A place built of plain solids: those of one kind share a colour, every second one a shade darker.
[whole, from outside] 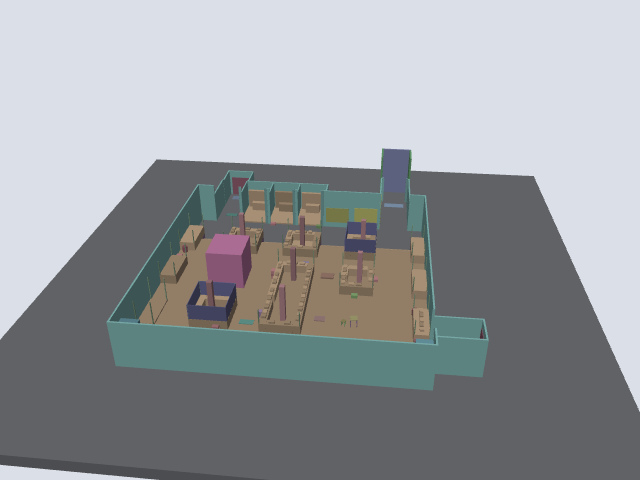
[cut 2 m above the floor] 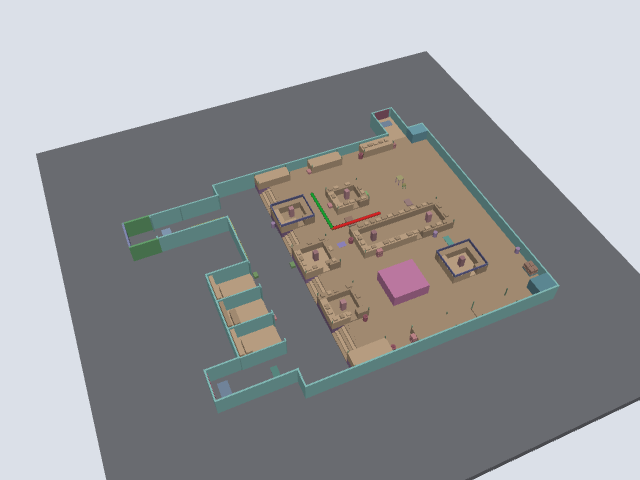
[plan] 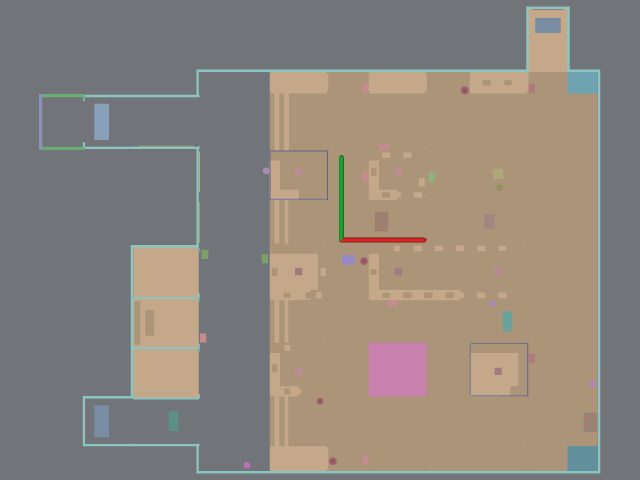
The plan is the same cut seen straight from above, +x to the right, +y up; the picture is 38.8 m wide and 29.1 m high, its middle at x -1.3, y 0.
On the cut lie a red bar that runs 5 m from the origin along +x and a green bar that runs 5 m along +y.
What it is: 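Deck; 4 x 4 bays of 6.0 m, ceiling 4.3 m; aisles mid-bay 2.4 to 3.4 m broad; islands of stalls round the columns; counters 0.9 m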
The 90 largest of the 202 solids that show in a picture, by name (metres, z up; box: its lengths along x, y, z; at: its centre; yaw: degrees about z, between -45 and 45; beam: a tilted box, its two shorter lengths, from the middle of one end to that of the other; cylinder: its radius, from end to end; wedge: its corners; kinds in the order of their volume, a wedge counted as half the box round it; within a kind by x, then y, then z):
{
 "piece_1": {"box": [0.35, 2.65, 2.05], "at": [-12.38, -8.09, 1.12]},
 "piece_2": {"box": [0.35, 2.65, 2.05], "at": [-12.38, -5.03, 1.12]},
 "piece_3": {"box": [0.35, 2.65, 2.05], "at": [-12.38, -1.98, 1.12]},
 "piece_4": {"box": [0.55, 1.55, 0.95], "at": [-11.63, -8.09, 0.57]},
 "piece_5": {"box": [0.55, 1.55, 0.95], "at": [-11.63, -5.03, 0.57]},
 "piece_6": {"box": [3.98, 3.05, 0.2], "at": [-10.64, -8.09, 0.05]},
 "piece_7": {"box": [3.98, 3.06, 0.2], "at": [-10.64, -5.03, 0.05]},
 "piece_8": {"box": [3.98, 3.05, 0.2], "at": [-10.64, -1.98, 0.05]},
 "piece_9": {"box": [0.62, 2.02, 0.95], "at": [-4.04, -7.86, 1.21]},
 "piece_10": {"box": [0.62, 2.2, 0.95], "at": [-4.04, -1.93, 1.21]},
 "piece_11": {"box": [0.62, 1.77, 0.95], "at": [-4.04, 3.93, 1.21]},
 "piece_12": {"box": [1.76, 0.62, 0.95], "at": [-3.46, -9.18, 1.21]},
 "piece_13": {"box": [1.76, 0.62, 0.95], "at": [-3.46, -3.34, 1.21]},
 "piece_14": {"box": [1.76, 0.62, 0.95], "at": [-3.46, 2.74, 1.21]},
 "piece_15": {"box": [0.29, 3.44, 0.83], "at": [-3.04, 7.16, 0.37]},
 "piece_16": {"box": [3.55, 1.52, 0.95], "at": [-2.57, -13.25, 1.21]},
 "piece_17": {"box": [3.51, 3.22, 0.17], "at": [-2.57, -7.86, 0.82]},
 "piece_18": {"box": [3.55, 0.62, 0.95], "at": [-2.57, -6.54, 1.21]},
 "piece_19": {"box": [3.51, 3.4, 0.17], "at": [-2.57, -1.93, 0.82]},
 "piece_20": {"box": [3.55, 0.62, 0.95], "at": [-2.57, -0.52, 1.21]},
 "piece_21": {"box": [3.51, 2.97, 0.17], "at": [-2.57, 3.93, 0.82]},
 "piece_22": {"box": [3.55, 0.62, 0.95], "at": [-2.57, 5.13, 1.21]},
 "piece_23": {"box": [3.55, 1.3, 0.95], "at": [-2.57, 9.53, 1.21]},
 "piece_24": {"box": [0.62, 2.02, 0.95], "at": [-1.11, -7.86, 1.21]},
 "piece_25": {"box": [0.62, 2.2, 0.95], "at": [-1.11, -1.93, 1.21]},
 "piece_26": {"box": [0.62, 1.77, 0.95], "at": [-1.11, 3.93, 1.21]},
 "piece_27": {"box": [0.62, 2.2, 0.95], "at": [1.96, -1.93, 1.21]},
 "piece_28": {"box": [0.62, 1.77, 0.95], "at": [1.96, 3.93, 1.21]},
 "piece_29": {"box": [1.75, 0.62, 0.95], "at": [2.53, 2.74, 1.21]},
 "piece_30": {"box": [3.52, 1.52, 0.95], "at": [3.42, -13.25, 1.21]},
 "piece_31": {"box": [3.48, 2.97, 0.17], "at": [3.42, 3.93, 0.82]},
 "piece_32": {"box": [3.52, 0.62, 0.95], "at": [3.42, 5.13, 1.21]},
 "piece_33": {"box": [3.52, 1.3, 0.95], "at": [3.42, 9.53, 1.21]},
 "piece_34": {"box": [5.57, 0.62, 0.95], "at": [4.44, -3.34, 1.21]},
 "piece_35": {"box": [0.62, 1.77, 0.95], "at": [4.87, 3.93, 1.21]},
 "piece_36": {"box": [18.44, 24.19, 0.83], "at": [6.33, -1.91, 0.37]},
 "piece_37": {"box": [9.64, 3.4, 0.17], "at": [6.5, -1.93, 0.82]},
 "piece_38": {"box": [9.69, 0.62, 0.95], "at": [6.5, -0.52, 1.21]},
 "piece_39": {"box": [0.62, 2.02, 0.95], "at": [8.08, -7.86, 1.21]},
 "piece_40": {"box": [1.78, 0.62, 0.95], "at": [8.66, -9.18, 1.21]},
 "piece_41": {"box": [3.57, 1.52, 0.17], "at": [9.55, -13.25, 0.82]},
 "piece_42": {"box": [3.53, 3.22, 0.17], "at": [9.55, -7.86, 0.82]},
 "piece_43": {"box": [3.57, 0.62, 0.95], "at": [9.55, -6.54, 1.21]},
 "piece_44": {"box": [3.57, 1.3, 0.95], "at": [9.55, 9.53, 1.21]},
 "piece_45": {"box": [3.41, 0.62, 0.95], "at": [9.63, -3.34, 1.21]},
 "piece_46": {"box": [0.62, 2.02, 0.95], "at": [11.03, -7.86, 1.21]},
 "piece_47": {"box": [0.62, 2.2, 0.95], "at": [11.03, -1.93, 1.21]},
 "piece_48": {"box": [2.34, 3.82, 0.83], "at": [12.52, 12.09, 0.37]},
 "wall_1": {"box": [0.15, 3.05, 3.05], "at": [-15.62, -10.99, 1.48]},
 "wall_2": {"box": [3.1, 0.15, 3.05], "at": [-14.14, -12.44, 1.48]},
 "wall_3": {"box": [3.1, 0.15, 3.05], "at": [-14.14, -9.54, 1.48]},
 "wall_4": {"box": [3.1, 0.15, 3.05], "at": [-14.14, 5.58, 1.48]},
 "wall_5": {"box": [3.1, 0.15, 3.05], "at": [-14.14, 8.73, 1.48]},
 "wall_6": {"box": [0.15, 3.05, 3.2], "at": [-12.7, -8.09, 1.55]},
 "wall_7": {"box": [0.15, 3.06, 3.2], "at": [-12.7, -5.03, 1.55]},
 "wall_8": {"box": [0.15, 3.2, 3.2], "at": [-12.7, -1.9, 1.55]},
 "wall_9": {"box": [4.1, 0.15, 3.2], "at": [-10.73, -0.37, 1.55]},
 "wall_10": {"box": [4.06, 0.15, 3.25], "at": [-10.64, -12.44, 1.57]},
 "wall_11": {"box": [3.98, 0.12, 3.25], "at": [-10.64, -9.61, 1.57]},
 "wall_12": {"box": [3.98, 0.12, 3.2], "at": [-10.64, -6.56, 1.55]},
 "wall_13": {"box": [3.98, 0.12, 3.2], "at": [-10.64, -3.5, 1.55]},
 "wall_14": {"box": [4.06, 0.15, 3.25], "at": [-10.64, 5.58, 1.57]},
 "wall_15": {"box": [4.06, 0.15, 3.25], "at": [-10.64, 8.73, 1.57]},
 "wall_16": {"box": [0.15, 1.8, 4.33], "at": [-8.72, -13.26, 2.12]},
 "wall_17": {"box": [0.15, 6.11, 4.33], "at": [-8.72, 2.6, 2.12]},
 "wall_18": {"box": [0.15, 1.68, 4.33], "at": [-8.72, 9.49, 2.12]},
 "wall_19": {"box": [20.15, 0.15, 4.33], "at": [1.28, 10.26, 2.12]},
 "wall_20": {"box": [24.49, 0.15, 4.33], "at": [3.45, -14.09, 2.12]},
 "wall_21": {"box": [0.15, 4.01, 3.63], "at": [11.28, 12.15, 1.77]},
 "wall_22": {"box": [2.64, 0.15, 3.63], "at": [12.52, 14.08, 1.77]},
 "wall_23": {"box": [0.15, 4.01, 3.63], "at": [13.77, 12.15, 1.77]},
 "wall_24": {"box": [2.0, 0.15, 4.33], "at": [14.69, 10.26, 2.12]},
 "wall_25": {"box": [0.15, 24.49, 4.33], "at": [15.62, -1.91, 2.12]},
 "core_1": {"box": [3.52, 3.26, 4.33], "at": [3.42, -7.86, 2.12]},
 "plinth_1": {"box": [1.45, 3.26, 0.83], "at": [-3.62, -7.86, 0.37]},
 "plinth_2": {"box": [1.45, 3.44, 0.83], "at": [-3.62, -1.93, 0.37]},
 "plinth_3": {"box": [1.45, 3.01, 0.83], "at": [-3.62, 3.93, 0.37]},
 "plinth_4": {"box": [1.45, 1.3, 0.83], "at": [-3.62, 9.53, 0.37]},
 "store_1": {"box": [1.84, 1.52, 2.45], "at": [14.63, -13.25, 1.96]},
 "store_2": {"box": [1.84, 1.3, 2.45], "at": [14.63, 9.53, 1.96]},
 "wing_1": {"box": [2.78, 0.2, 5.55], "at": [-16.95, 5.56, 2.73]},
 "wing_2": {"box": [2.78, 0.2, 5.55], "at": [-16.95, 8.76, 2.73]},
 "column_1": {"box": [0.45, 0.45, 4.33], "at": [-2.6, -7.96, 2.12]},
 "column_2": {"box": [0.45, 0.45, 4.33], "at": [-2.6, -1.91, 2.12]},
 "column_3": {"box": [0.45, 0.45, 4.33], "at": [-2.6, 4.13, 2.12]},
 "column_4": {"box": [0.45, 0.45, 4.33], "at": [3.45, -1.91, 2.12]},
 "column_5": {"box": [0.45, 0.45, 4.33], "at": [3.45, 4.13, 2.12]},
 "column_6": {"box": [0.45, 0.45, 4.33], "at": [9.5, -7.96, 2.12]},
 "column_7": {"box": [0.45, 0.45, 4.33], "at": [9.5, -1.91, 2.12]},
 "opp_1": {"box": [0.2, 3.4, 5.55], "at": [-18.24, 7.16, 2.73]}
}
